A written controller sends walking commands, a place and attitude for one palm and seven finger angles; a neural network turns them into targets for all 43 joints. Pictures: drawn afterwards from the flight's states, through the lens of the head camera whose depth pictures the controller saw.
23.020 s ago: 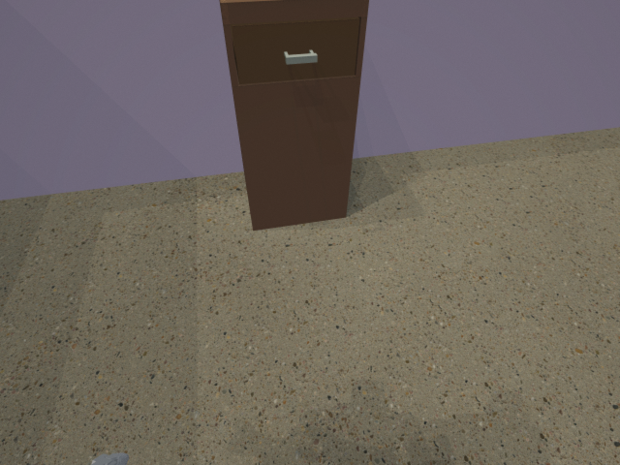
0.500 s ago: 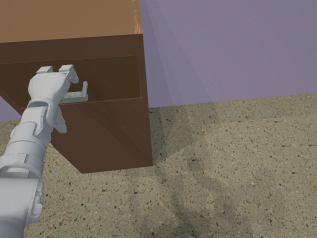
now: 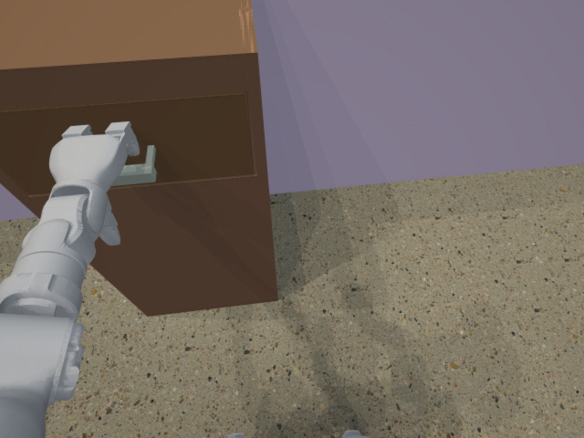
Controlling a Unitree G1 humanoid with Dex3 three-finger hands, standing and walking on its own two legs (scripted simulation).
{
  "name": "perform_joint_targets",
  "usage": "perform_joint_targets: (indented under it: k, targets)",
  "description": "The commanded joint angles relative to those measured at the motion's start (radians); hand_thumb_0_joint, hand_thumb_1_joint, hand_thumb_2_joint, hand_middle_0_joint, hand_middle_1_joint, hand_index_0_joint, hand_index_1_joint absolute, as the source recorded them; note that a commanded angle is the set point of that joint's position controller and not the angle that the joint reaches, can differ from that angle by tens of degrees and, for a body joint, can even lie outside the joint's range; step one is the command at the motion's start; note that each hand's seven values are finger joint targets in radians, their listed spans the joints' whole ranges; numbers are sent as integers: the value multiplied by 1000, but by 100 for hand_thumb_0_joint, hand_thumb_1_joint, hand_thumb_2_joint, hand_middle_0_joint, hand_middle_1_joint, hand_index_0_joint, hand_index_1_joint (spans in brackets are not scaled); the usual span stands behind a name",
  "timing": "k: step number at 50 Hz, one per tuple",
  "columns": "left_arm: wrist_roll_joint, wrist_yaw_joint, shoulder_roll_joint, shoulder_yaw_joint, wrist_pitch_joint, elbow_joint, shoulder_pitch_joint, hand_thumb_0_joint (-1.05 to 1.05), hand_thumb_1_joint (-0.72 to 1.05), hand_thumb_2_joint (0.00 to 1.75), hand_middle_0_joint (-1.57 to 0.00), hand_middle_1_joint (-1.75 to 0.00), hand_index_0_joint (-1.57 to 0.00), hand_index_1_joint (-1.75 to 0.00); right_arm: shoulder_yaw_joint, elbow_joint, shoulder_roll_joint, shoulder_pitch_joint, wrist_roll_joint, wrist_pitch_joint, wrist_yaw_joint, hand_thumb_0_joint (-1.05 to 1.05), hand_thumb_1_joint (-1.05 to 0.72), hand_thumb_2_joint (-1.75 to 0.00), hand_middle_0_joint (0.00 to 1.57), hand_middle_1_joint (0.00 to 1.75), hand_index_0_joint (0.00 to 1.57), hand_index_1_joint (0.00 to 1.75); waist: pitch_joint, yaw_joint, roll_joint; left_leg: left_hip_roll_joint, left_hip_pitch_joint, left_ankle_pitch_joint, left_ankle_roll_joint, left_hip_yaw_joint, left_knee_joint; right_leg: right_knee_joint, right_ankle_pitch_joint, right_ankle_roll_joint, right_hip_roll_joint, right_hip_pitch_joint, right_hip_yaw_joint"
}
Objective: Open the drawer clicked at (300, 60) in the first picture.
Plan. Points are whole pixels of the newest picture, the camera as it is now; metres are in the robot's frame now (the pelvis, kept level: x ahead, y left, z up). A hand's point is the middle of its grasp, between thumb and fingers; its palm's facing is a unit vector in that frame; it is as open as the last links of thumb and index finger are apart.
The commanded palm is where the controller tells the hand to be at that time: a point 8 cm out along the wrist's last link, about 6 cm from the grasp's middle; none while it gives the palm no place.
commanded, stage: lower the fingers behind the handle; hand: left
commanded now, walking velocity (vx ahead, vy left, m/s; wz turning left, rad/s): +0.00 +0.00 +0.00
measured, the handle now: (122, 165) +0.51 +0.26 +0.04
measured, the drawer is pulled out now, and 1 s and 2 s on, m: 0.00 0.00 0.00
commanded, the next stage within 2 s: lift the fingers back up to retry in 0.66 s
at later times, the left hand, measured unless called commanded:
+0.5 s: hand (109, 186) +0.46 +0.26 +0.05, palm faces -0.06 +0.02 -1.00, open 13.8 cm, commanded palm +0.45 +0.26 +0.07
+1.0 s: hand (107, 185) +0.46 +0.26 +0.05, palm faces -0.06 -0.01 -1.00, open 13.8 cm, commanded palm +0.45 +0.26 +0.11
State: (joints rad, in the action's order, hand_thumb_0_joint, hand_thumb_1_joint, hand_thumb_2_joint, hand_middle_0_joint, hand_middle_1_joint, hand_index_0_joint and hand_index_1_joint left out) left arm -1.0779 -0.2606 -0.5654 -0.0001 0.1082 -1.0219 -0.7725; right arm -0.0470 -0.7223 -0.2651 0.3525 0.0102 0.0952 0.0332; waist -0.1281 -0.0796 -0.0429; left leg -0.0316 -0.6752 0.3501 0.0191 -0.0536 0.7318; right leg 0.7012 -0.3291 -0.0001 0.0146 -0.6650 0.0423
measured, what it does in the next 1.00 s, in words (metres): stands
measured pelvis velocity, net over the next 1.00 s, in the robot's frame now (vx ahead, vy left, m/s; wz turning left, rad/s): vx -0.01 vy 0.00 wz -0.01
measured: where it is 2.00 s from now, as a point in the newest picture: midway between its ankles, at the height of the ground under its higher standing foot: outside the picture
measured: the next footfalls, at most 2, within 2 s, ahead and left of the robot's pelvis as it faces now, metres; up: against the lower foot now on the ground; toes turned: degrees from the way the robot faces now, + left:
none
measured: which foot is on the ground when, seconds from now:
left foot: down 0.00-1.00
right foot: down 0.00-1.00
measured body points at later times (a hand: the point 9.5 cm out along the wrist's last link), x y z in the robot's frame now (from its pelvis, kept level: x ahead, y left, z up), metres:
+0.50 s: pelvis -0.02 +0.00 -0.01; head +0.08 -0.01 +0.43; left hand +0.46 +0.26 +0.10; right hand +0.00 -0.28 -0.14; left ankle -0.01 +0.11 -0.71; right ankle +0.00 -0.12 -0.71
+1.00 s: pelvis -0.01 +0.00 +0.00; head +0.08 +0.00 +0.44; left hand +0.46 +0.26 +0.11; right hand +0.00 -0.27 -0.13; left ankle -0.01 +0.11 -0.71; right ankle +0.00 -0.12 -0.71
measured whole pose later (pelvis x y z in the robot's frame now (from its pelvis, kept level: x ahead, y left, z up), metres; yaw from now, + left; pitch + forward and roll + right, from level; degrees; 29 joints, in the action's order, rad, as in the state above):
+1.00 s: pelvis -0.01 +0.00 +0.00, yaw +0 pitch +17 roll -1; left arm -1.06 -0.22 -0.59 0.00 0.09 -1.03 -0.80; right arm -0.03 -0.70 -0.27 0.37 0.02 0.09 0.05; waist -0.13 -0.10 -0.04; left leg -0.04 -0.72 0.35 0.02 -0.05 0.77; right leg 0.73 -0.32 0.00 0.01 -0.71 0.04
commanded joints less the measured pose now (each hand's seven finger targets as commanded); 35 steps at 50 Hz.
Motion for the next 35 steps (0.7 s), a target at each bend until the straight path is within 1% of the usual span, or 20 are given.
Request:
perform_joint_targets:
  k: [1, 4, 6, 9, 10, 12, 13, 14, 17, 19, 22, 23, 24, 25, 26, 27, 29, 31, 32, 35]
  targets:
    - [13, -11, -221, -47, -27, 77, -326, 0, -50, 30, -30, -120, -30, -120, -59, 63, -166, 122, 0, -14, 13, 0, -90, -90, 20, 30, 20, 30, -307, -19, 20, 43, 188, -300, 24, 20, -48, -67, 280, 28, -59, 139, -15]
    - [13, -1, -216, -39, -33, 56, -336, 0, -50, 30, -30, -120, -30, -120, -57, 60, -171, 125, 2, -13, 15, 0, -90, -90, 20, 30, 20, 30, -283, -29, 39, 42, 173, -278, 25, 22, -45, -69, 258, 29, -59, 119, -13]
    - [13, 3, -183, -10, -37, 51, -331, 0, -50, 30, -30, -120, -30, -120, -58, 65, -166, 130, 3, -15, 15, 0, -90, -90, 20, 30, 20, 30, -288, -34, 35, 41, 177, -269, 26, 19, -41, -67, 250, 27, -59, 106, -13]
    - [20, 15, -210, -33, -33, 34, -313, 0, -50, 30, -30, -120, -30, -120, -54, 65, -172, 131, 2, -13, 17, 0, -90, -90, 20, 30, 20, 30, -278, -29, 53, 42, 150, -241, 28, 17, -36, -66, 236, 27, -58, 109, -16]
    - [23, 19, -197, -17, -33, 26, -297, 0, -50, 30, -30, -120, -30, -120, -53, 72, -170, 132, 4, -14, 18, 0, -90, -90, 20, 30, 20, 30, -279, -31, 57, 44, 140, -229, 28, 14, -34, -65, 234, 24, -56, 113, -18]
    - [27, 29, -201, -11, -35, 2, -289, 0, -50, 30, -30, -120, -30, -120, -48, 77, -174, 127, 8, -15, 22, 0, -90, -90, 20, 30, 20, 30, -239, -38, 84, 47, 102, -188, 30, 11, -31, -68, 209, 21, -55, 97, -20]
    - [24, 33, -216, -16, -33, -3, -293, 0, -50, 30, -30, -120, -30, -120, -45, 77, -176, 127, 10, -16, 24, 0, -90, -90, 20, 30, 20, 30, -226, -36, 77, 47, 87, -165, 29, 12, -31, -67, 185, 22, -53, 83, -19]
    - [23, 34, -235, -28, -27, 13, -318, 0, -50, 30, -30, -120, -30, -120, -46, 75, -179, 131, 9, -16, 25, 0, -90, -90, 20, 30, 20, 30, -238, -38, 83, 46, 85, -167, 31, 14, -28, -66, 187, 22, -53, 90, -23]
    - [19, 37, -230, -19, -27, 11, -311, 0, -50, 30, -30, -120, -30, -120, -45, 84, -175, 135, 10, -19, 28, 0, -90, -90, 20, 30, 20, 30, -254, -35, 55, 49, 85, -155, 30, 12, -22, -58, 171, 22, -53, 77, -24]
    - [19, 38, -262, -42, -22, 22, -330, 0, -50, 30, -30, -120, -30, -120, -45, 80, -178, 142, 9, -18, 29, 0, -90, -90, 20, 30, 20, 30, -279, -37, 64, 47, 85, -168, 31, 13, -13, -52, 186, 22, -54, 88, -25]
    - [21, 40, -228, -17, -19, 23, -315, 0, -50, 30, -30, -120, -30, -120, -46, 86, -172, 143, 10, -20, 30, 0, -90, -90, 20, 30, 20, 30, -285, -34, 44, 48, 87, -161, 29, 13, -10, -47, 176, 21, -55, 71, -23]
    - [18, 39, -236, -23, -20, 23, -316, 0, -50, 30, -30, -120, -30, -120, -44, 87, -172, 143, 10, -21, 30, 0, -90, -90, 20, 30, 20, 30, -281, -31, 28, 46, 88, -161, 27, 15, -11, -41, 168, 23, -56, 62, -20]
    - [20, 37, -230, -21, -16, 41, -339, 0, -50, 30, -30, -120, -30, -120, -47, 84, -172, 145, 9, -20, 29, 0, -90, -90, 20, 30, 20, 30, -297, -37, 44, 43, 96, -172, 30, 16, -8, -44, 180, 22, -56, 71, -23]
    - [20, 34, -234, -26, -18, 30, -317, 0, -50, 30, -30, -120, -30, -120, -47, 86, -170, 147, 9, -21, 28, 0, -90, -90, 20, 30, 20, 30, -297, -29, 32, 45, 95, -169, 28, 16, -8, -42, 176, 21, -56, 72, -23]
    - [24, 35, -212, -9, -21, 30, -313, 0, -50, 30, -30, -120, -30, -120, -46, 90, -169, 142, 11, -22, 28, 0, -90, -90, 20, 30, 20, 30, -282, -34, 36, 47, 90, -148, 29, 14, -10, -49, 159, 21, -56, 65, -23]
    - [25, 33, -222, -13, -20, 38, -342, 0, -50, 30, -30, -120, -30, -120, -45, 85, -172, 142, 11, -24, 29, 0, -90, -90, 20, 30, 20, 30, -271, -41, 40, 42, 88, -140, 29, 20, -13, -49, 147, 21, -56, 51, -19]
    - [26, 31, -247, -36, -17, 45, -342, 0, -50, 30, -30, -120, -30, -120, -46, 83, -175, 146, 9, -23, 30, 0, -90, -90, 20, 30, 20, 30, -293, -34, 56, 43, 86, -145, 30, 21, -12, -49, 153, 22, -56, 72, -23]
    - [28, 29, -211, -5, -25, 28, -343, 0, -50, 30, -30, -120, -30, -120, -44, 84, -172, 145, 13, -25, 32, 0, -90, -90, 20, 30, 20, 30, -262, -46, 54, 43, 82, -132, 30, 22, -17, -53, 140, 19, -56, 51, -20]
    - [28, 28, -206, -3, -20, 46, -361, 0, -50, 30, -30, -120, -30, -120, -46, 83, -171, 145, 12, -28, 30, 0, -90, -90, 20, 30, 20, 30, -270, -44, 42, 43, 90, -129, 30, 22, -17, -53, 131, 20, -56, 46, -20]
    - [26, 26, -252, -39, -25, 26, -331, 0, -50, 30, -30, -120, -30, -120, -43, 80, -173, 146, 11, -24, 29, 0, -90, -90, 20, 30, 20, 30, -291, -32, 47, 44, 87, -144, 31, 21, -14, -47, 147, 20, -56, 69, -23]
